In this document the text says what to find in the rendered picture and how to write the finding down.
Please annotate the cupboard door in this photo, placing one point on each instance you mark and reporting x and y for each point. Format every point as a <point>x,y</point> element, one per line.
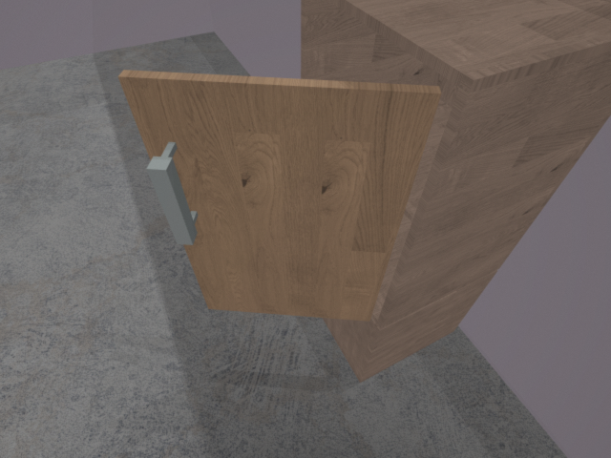
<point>300,184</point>

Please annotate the handle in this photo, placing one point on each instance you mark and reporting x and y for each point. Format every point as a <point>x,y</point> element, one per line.
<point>164,176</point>

